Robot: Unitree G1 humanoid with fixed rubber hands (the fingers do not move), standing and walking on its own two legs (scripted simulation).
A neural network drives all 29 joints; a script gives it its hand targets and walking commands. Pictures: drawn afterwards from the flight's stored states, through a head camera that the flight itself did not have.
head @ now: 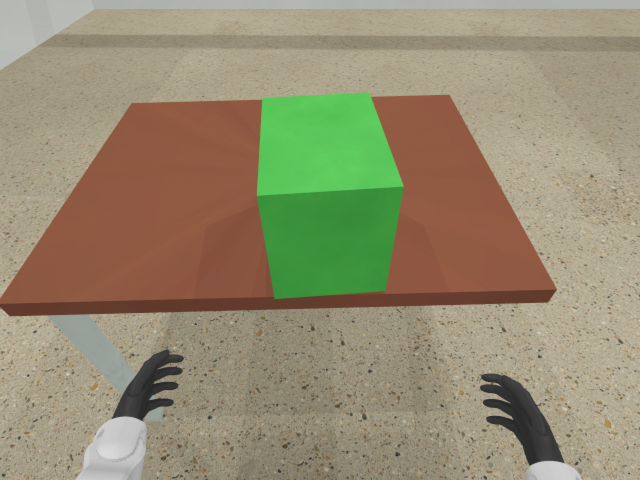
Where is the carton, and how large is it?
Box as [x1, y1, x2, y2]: [257, 92, 403, 298]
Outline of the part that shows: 368,92 262,98 257,199 275,298 378,291 385,289 403,186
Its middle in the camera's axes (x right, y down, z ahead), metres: +0.01 -0.08 +0.70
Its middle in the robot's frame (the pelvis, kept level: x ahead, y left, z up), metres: +0.58 +0.04 +0.03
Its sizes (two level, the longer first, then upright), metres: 0.280 0.197 0.235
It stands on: a table, 0.68 m high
